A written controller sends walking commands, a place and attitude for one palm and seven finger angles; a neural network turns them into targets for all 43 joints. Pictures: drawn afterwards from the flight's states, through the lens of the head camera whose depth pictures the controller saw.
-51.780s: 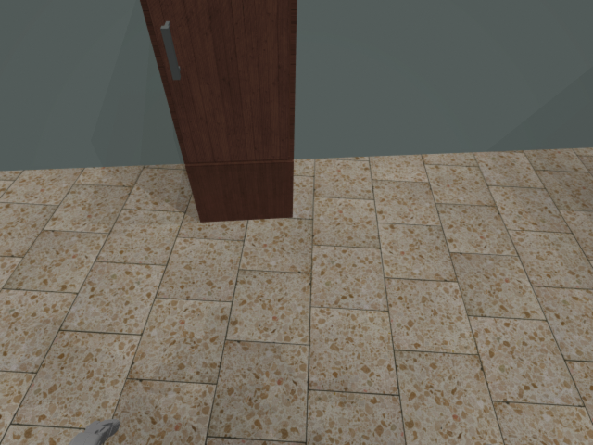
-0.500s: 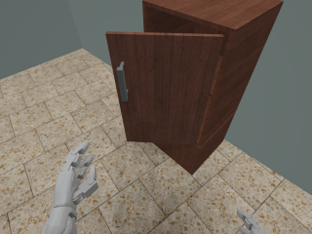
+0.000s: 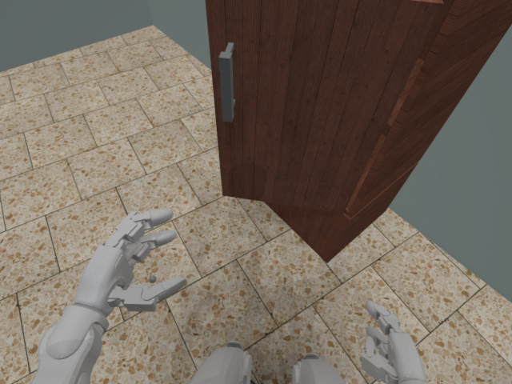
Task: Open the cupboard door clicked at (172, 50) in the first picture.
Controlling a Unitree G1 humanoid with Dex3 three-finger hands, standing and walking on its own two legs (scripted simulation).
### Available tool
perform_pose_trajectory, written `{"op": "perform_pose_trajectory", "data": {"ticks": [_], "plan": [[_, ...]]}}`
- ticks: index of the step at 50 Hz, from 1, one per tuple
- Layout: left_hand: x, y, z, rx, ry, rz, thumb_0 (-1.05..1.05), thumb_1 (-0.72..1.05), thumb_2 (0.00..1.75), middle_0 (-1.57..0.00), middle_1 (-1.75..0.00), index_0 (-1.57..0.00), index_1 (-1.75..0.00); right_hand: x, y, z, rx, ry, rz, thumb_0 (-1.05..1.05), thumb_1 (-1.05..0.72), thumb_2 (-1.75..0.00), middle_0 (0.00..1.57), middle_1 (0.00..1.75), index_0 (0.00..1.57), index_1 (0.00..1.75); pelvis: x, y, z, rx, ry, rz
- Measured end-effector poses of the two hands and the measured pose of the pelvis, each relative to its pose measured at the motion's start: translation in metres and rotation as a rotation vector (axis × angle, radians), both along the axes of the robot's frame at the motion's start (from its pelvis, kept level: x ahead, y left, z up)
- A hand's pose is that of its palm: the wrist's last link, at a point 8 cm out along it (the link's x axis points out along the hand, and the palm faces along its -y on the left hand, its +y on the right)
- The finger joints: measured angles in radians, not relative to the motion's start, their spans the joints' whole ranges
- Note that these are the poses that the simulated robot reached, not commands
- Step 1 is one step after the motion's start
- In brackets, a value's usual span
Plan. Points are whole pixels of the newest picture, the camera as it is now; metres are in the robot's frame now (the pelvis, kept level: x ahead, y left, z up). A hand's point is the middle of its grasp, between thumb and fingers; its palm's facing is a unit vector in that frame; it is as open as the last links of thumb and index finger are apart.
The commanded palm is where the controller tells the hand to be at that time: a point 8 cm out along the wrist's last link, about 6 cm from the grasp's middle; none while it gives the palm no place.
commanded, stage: raise the hand with hooked fingers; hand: left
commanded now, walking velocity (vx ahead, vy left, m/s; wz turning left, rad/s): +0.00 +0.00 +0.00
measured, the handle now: (229, 83) +0.63 +0.11 +0.11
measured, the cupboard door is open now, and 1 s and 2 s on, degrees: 41 41 41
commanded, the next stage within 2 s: move the hooked fingers beside the handle in 1.36 s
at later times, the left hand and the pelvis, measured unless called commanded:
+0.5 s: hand (110, 221) +0.30 +0.23 +0.11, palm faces +0.00 -1.00 -0.09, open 13.4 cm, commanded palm +0.28 +0.27 +0.10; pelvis +0.06 -0.02 +0.03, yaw +1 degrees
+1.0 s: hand (114, 195) +0.34 +0.23 +0.11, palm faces -0.06 -1.00 -0.03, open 14.0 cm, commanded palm +0.31 +0.28 +0.12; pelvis +0.05 -0.04 +0.04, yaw +0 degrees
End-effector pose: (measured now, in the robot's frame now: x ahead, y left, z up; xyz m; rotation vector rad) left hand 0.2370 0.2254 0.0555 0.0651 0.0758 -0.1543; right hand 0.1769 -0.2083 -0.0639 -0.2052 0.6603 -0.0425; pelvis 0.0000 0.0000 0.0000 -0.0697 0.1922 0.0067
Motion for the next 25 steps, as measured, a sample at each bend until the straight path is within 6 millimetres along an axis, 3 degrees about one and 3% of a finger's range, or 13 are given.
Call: {"op": "perform_pose_trajectory", "data": {"ticks": [4, 9, 12, 18, 25], "plan": [[0.007, 0.017, -0.005, -0.049, 0.119, 0.084, 0.01, 0.14, 0.57, -0.25, -0.79, -0.26, -0.78, -0.012, -0.009, 0.009, -0.016, 0.052, -0.066, 0.02, -0.9, -0.89, 0.21, 0.3, 0.21, 0.3, 0.016, -0.002, 0.014, 0.008, 0.005, -0.018], [0.007, 0.044, 0.026, 0.004, -0.048, 0.203, 0.0, 0.03, 0.52, -0.26, -0.87, -0.26, -0.86, -0.012, -0.03, 0.017, -0.086, 0.101, -0.058, 0.02, -0.9, -0.89, 0.21, 0.3, 0.21, 0.3, 0.033, -0.005, 0.02, 0.0, 0.018, -0.004], [0.014, 0.046, 0.031, 0.031, -0.103, 0.175, 0.0, -0.05, 0.49, -0.26, -0.91, -0.26, -0.9, -0.003, -0.043, 0.014, -0.119, 0.117, -0.038, 0.02, -0.9, -0.89, 0.21, 0.3, 0.21, 0.3, 0.039, -0.007, 0.018, -0.009, 0.032, 0.013], [0.035, 0.037, 0.014, 0.005, 0.035, 0.057, 0.0, -0.19, 0.43, -0.27, -1.0, -0.27, -0.99, 0.023, -0.056, 0.024, -0.132, 0.07, -0.064, 0.02, -0.9, -0.89, 0.21, 0.3, 0.21, 0.3, 0.048, -0.012, 0.022, -0.008, 0.043, 0.012], [0.044, 0.055, 0.058, 0.023, -0.107, 0.151, -0.01, -0.35, 0.36, -0.29, -1.1, -0.29, -1.1, 0.049, -0.053, 0.041, -0.099, -0.011, -0.035, 0.02, -0.9, -0.9, 0.21, 0.3, 0.2, 0.3, 0.059, -0.021, 0.032, 0.002, 0.026, 0.013]]}}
